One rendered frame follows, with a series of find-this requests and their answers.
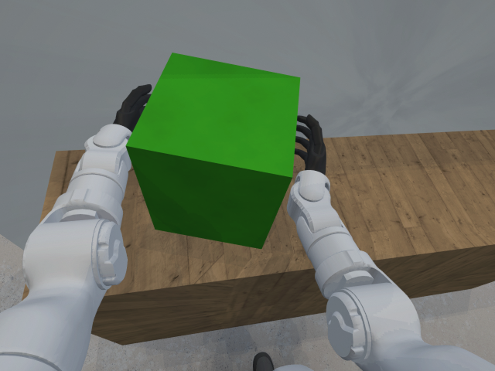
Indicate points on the pedestal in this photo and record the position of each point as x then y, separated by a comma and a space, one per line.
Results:
422, 206

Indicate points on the robot left hand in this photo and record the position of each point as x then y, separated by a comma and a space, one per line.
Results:
133, 106

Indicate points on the right robot foot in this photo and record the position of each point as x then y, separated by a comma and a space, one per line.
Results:
262, 362

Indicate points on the left robot upper arm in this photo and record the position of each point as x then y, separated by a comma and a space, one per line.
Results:
69, 267

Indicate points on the robot left forearm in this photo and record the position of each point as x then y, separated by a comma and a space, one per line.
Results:
98, 184

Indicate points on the robot right hand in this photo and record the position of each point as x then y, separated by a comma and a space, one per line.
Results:
315, 157

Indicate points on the right robot upper arm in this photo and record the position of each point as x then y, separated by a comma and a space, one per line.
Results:
376, 326

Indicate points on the robot right forearm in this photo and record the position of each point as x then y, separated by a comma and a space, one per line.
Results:
336, 258

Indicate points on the carton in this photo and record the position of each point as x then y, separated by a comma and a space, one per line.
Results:
213, 150

